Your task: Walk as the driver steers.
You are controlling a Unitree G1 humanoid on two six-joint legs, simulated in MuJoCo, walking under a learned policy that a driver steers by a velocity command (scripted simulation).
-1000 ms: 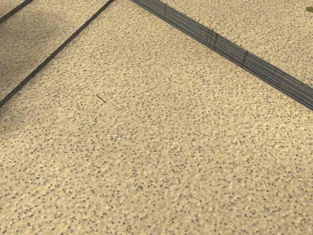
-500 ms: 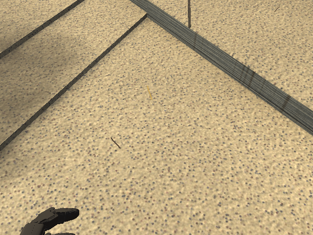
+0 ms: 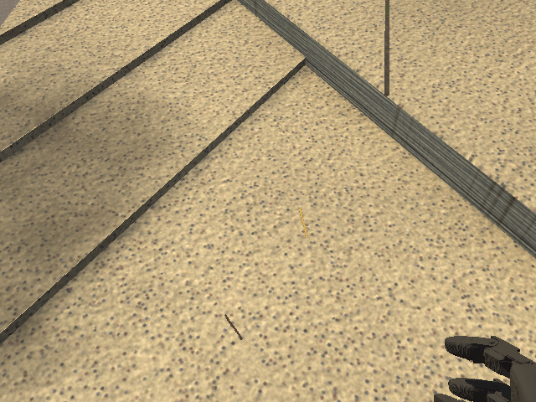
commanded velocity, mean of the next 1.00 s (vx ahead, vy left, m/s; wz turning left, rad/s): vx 0.36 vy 0.00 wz -0.54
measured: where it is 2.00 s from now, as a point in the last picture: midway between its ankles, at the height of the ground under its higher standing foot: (404, 352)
